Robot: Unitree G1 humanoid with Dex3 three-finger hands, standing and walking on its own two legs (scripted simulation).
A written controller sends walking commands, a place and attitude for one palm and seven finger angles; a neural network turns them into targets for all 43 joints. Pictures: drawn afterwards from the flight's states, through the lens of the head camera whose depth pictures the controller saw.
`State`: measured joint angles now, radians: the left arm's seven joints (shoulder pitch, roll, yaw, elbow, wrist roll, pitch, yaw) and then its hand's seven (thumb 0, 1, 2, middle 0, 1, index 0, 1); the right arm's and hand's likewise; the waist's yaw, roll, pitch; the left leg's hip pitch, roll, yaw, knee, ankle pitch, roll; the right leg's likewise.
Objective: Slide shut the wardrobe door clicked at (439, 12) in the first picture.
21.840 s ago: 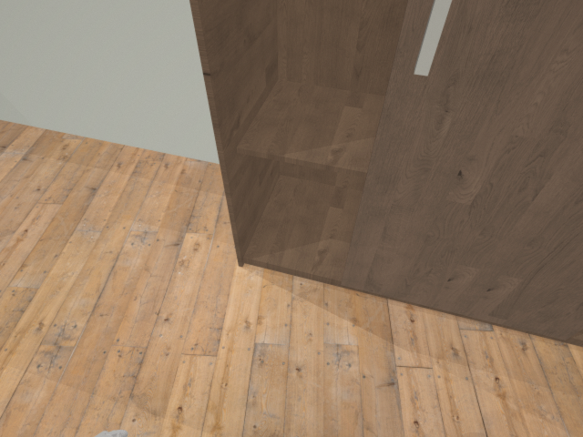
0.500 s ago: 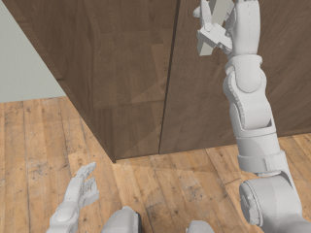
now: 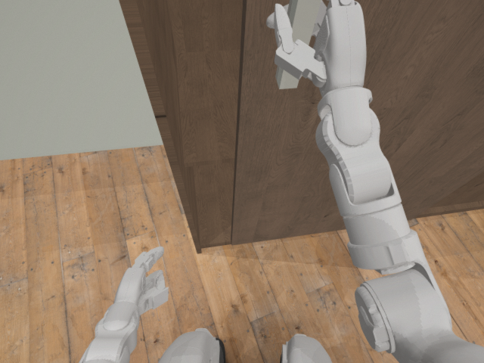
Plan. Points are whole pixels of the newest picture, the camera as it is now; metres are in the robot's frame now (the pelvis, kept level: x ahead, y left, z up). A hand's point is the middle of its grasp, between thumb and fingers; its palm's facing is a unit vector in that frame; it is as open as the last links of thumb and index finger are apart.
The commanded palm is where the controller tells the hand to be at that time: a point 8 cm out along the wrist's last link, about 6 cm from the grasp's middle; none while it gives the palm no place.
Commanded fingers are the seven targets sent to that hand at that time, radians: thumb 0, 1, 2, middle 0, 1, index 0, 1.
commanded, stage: step sideways, sliding the door along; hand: right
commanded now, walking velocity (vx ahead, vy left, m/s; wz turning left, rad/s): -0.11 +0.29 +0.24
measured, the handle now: out of the picture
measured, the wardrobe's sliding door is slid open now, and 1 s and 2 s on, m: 0.12 0.00 0.00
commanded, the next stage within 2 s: stop walking and hold the door there in 0.88 s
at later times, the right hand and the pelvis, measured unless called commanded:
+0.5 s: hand (166, 53) +0.41 +0.09 +0.25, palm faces -0.07 +0.99 -0.10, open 7.2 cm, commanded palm +0.38 +0.11 +0.26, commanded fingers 0.00 -0.90 -0.90 0.45 1.40 0.45 1.40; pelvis -0.03 +0.14 +0.00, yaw +3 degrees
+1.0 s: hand (161, 42) +0.42 +0.10 +0.25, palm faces +0.35 +0.93 -0.10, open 7.1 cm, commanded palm +0.38 +0.07 +0.25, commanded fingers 0.00 -0.90 -0.90 0.45 1.40 0.45 1.40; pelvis -0.01 +0.30 +0.00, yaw +3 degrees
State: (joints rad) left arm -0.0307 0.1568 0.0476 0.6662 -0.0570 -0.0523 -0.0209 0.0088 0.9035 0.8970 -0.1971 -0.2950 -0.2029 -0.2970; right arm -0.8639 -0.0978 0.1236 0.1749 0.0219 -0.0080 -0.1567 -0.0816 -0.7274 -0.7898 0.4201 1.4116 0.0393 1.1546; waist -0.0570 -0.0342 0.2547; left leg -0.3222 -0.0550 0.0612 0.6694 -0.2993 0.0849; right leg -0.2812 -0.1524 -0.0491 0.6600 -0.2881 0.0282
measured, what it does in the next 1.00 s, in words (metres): steps to the left: left foot, then right foot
